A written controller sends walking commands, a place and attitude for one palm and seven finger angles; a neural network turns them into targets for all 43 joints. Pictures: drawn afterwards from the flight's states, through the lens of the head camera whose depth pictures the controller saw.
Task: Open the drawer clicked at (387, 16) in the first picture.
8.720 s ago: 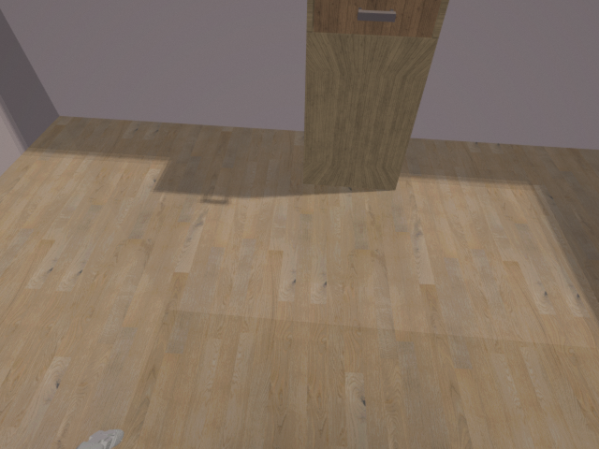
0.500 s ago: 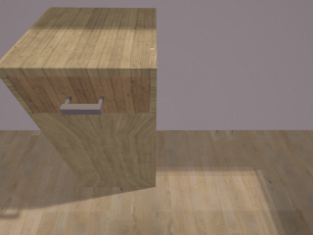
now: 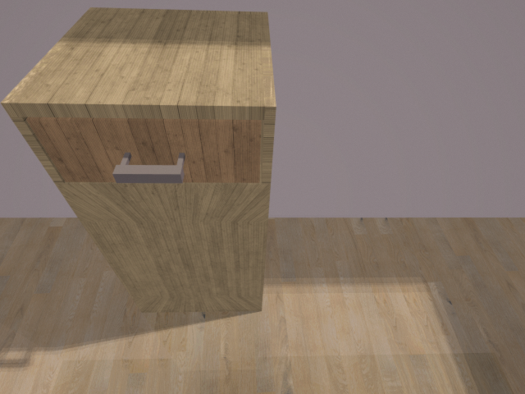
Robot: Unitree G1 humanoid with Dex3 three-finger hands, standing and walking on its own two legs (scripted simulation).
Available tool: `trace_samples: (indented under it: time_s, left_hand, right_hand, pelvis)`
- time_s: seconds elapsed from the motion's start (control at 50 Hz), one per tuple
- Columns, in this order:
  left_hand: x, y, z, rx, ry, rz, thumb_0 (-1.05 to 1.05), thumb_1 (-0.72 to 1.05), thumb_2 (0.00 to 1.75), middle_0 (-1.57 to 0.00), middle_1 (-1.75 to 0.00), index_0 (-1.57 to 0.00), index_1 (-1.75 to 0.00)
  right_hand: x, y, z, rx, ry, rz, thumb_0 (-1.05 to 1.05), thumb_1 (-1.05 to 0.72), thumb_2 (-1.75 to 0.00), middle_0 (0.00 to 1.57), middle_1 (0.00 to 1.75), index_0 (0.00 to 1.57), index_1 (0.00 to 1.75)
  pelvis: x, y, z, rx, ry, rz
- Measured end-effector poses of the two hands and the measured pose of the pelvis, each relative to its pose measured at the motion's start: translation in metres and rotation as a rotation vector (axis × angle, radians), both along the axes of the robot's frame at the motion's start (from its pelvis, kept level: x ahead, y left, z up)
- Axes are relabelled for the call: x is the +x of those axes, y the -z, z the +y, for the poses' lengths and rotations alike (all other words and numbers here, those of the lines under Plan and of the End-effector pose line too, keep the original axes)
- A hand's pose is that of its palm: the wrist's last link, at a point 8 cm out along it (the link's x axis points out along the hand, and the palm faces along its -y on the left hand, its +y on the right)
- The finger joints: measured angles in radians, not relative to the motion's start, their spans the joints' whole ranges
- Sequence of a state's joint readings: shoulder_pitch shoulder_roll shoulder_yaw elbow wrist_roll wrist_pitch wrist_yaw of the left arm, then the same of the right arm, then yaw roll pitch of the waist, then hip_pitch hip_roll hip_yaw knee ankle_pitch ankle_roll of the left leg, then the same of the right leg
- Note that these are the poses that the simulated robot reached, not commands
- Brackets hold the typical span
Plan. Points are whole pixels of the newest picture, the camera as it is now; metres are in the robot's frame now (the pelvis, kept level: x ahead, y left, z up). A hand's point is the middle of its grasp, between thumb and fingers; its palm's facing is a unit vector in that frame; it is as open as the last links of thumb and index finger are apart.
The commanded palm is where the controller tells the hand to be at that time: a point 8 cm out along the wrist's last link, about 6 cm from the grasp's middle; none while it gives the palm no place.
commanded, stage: look again from close up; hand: left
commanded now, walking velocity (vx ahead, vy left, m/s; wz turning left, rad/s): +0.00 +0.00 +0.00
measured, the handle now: (152, 165) +0.49 +0.25 +0.05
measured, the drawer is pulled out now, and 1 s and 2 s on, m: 0.00 0.00 0.00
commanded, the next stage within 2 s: raise the hand with hooked fingers in 0.12 s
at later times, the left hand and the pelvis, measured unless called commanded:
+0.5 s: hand (119, 347) +0.19 +0.22 -0.02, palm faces +0.03 -0.21 -0.98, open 7.9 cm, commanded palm +0.12 +0.23 -0.01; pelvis -0.04 -0.02 -0.02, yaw -2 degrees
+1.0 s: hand (114, 318) +0.21 +0.22 +0.03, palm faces +0.03 -0.09 -1.00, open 10.7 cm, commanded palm +0.18 +0.22 +0.09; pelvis -0.03 -0.03 -0.01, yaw +0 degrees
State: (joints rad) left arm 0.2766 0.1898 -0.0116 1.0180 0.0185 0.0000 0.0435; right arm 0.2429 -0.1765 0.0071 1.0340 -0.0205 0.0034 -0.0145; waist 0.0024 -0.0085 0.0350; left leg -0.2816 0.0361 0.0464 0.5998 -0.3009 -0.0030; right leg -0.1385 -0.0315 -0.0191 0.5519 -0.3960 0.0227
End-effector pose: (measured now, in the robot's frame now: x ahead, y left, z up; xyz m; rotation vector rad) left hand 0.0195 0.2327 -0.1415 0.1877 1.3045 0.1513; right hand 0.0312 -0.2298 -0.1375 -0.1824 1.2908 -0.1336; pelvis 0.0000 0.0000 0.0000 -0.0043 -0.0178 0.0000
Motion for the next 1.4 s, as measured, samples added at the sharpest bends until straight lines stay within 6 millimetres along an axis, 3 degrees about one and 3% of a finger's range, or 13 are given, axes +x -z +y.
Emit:
trace_samples:
  time_s: [0.24,0.28,0.4,0.44,0.48,0.58,0.66,0.72,0.82,0.94,1.12,1.26,1.4]
  left_hand:
    - [-0.025,-0.006,0.005,0.011,0.001,0.07,0.0,0.91,0.9,-0.2,-0.3,-0.2,-0.3]
    - [-0.001,-0.025,0.007,0.078,0.105,-0.052,0.01,0.9,0.9,-0.2,-0.3,-0.2,-0.3]
    - [0.111,-0.133,0.007,0.577,0.459,-0.636,0.01,0.85,0.88,-0.21,-0.34,-0.21,-0.34]
    - [0.135,-0.158,0.005,0.799,0.604,-0.738,0.01,0.82,0.86,-0.21,-0.36,-0.21,-0.36]
    - [0.145,-0.171,0.001,0.979,0.721,-0.785,0.01,0.78,0.85,-0.21,-0.38,-0.21,-0.38]
    - [0.122,-0.161,-0.015,1.097,0.89,-0.756,0.0,0.68,0.8,-0.21,-0.45,-0.22,-0.45]
    - [0.093,-0.154,-0.016,1.085,0.869,-0.722,0.0,0.58,0.77,-0.23,-0.51,-0.23,-0.51]
    - [0.092,-0.159,-0.01,1.126,0.852,-0.745,0.0,0.5,0.74,-0.24,-0.55,-0.25,-0.55]
    - [0.122,-0.187,-0.005,1.209,0.827,-0.825,0.0,0.38,0.68,-0.26,-0.63,-0.26,-0.63]
    - [0.158,-0.216,-0.008,1.18,0.829,-0.805,0.0,0.25,0.63,-0.27,-0.72,-0.27,-0.72]
    - [0.174,-0.242,-0.007,1.134,0.906,-0.842,0.0,0.04,0.54,-0.28,-0.85,-0.28,-0.85]
    - [0.192,-0.264,0.007,1.184,0.855,-0.886,0.0,-0.12,0.47,-0.29,-0.96,-0.3,-0.96]
    - [0.213,-0.292,0.007,1.182,0.868,-0.915,0.0,-0.28,0.4,-0.3,-1.06,-0.31,-1.06]
  right_hand:
    - [-0.018,-0.002,0.002,0.011,0.008,0.042,0.01,-0.92,-0.9,0.2,0.3,0.2,0.29]
    - [-0.012,-0.006,0.0,-0.008,0.004,-0.04,0.01,-0.91,-0.9,0.2,0.3,0.21,0.29]
    - [0.044,-0.014,-0.011,-0.033,-0.017,-0.4,0.01,-0.91,-0.9,0.2,0.3,0.21,0.29]
    - [0.068,-0.017,-0.016,-0.027,-0.041,-0.472,0.01,-0.91,-0.9,0.2,0.3,0.2,0.29]
    - [0.09,-0.022,-0.021,-0.015,-0.063,-0.527,0.01,-0.91,-0.9,0.2,0.3,0.21,0.29]
    - [0.133,-0.036,-0.032,-0.002,-0.143,-0.589,0.01,-0.91,-0.9,0.2,0.3,0.2,0.29]
    - [0.155,-0.042,-0.034,-0.037,-0.208,-0.603,0.01,-0.91,-0.9,0.2,0.3,0.2,0.29]
    - [0.165,-0.04,-0.031,-0.052,-0.252,-0.601,0.01,-0.91,-0.9,0.2,0.3,0.2,0.29]
    - [0.168,-0.033,-0.017,-0.008,-0.259,-0.587,0.01,-0.91,-0.9,0.2,0.3,0.2,0.29]
    - [0.149,-0.028,-0.003,0.064,-0.192,-0.524,0.01,-0.9,-0.9,0.2,0.3,0.21,0.29]
    - [0.128,-0.022,-0.013,0.034,-0.158,-0.418,0.01,-0.9,-0.9,0.21,0.3,0.21,0.29]
    - [0.138,-0.027,-0.014,0.013,-0.148,-0.41,0.01,-0.9,-0.9,0.2,0.3,0.2,0.29]
    - [0.16,-0.044,0.002,0.042,-0.153,-0.478,0.01,-0.91,-0.9,0.2,0.3,0.2,0.29]
  pelvis:
    - [-0.005,-0.005,0.002,0.002,0.011,0.016]
    - [-0.008,-0.004,0.002,0.008,0.02,0.025]
    - [-0.024,0.007,-0.004,0.028,-0.002,0.092]
    - [-0.03,0.013,-0.008,0.028,0.01,0.127]
    - [-0.035,0.019,-0.013,0.032,0.027,0.157]
    - [-0.043,0.028,-0.025,0.041,0.036,0.178]
    - [-0.045,0.031,-0.033,0.031,0.001,0.164]
    - [-0.045,0.034,-0.038,0.019,-0.022,0.154]
    - [-0.042,0.034,-0.041,0.006,-0.038,0.138]
    - [-0.031,0.021,-0.037,0.019,-0.016,0.12]
    - [-0.018,0.008,-0.024,0.022,-0.007,0.103]
    - [-0.014,0.005,-0.015,0.019,-0.017,0.09]
    - [-0.012,-0.001,-0.008,0.017,-0.016,0.064]
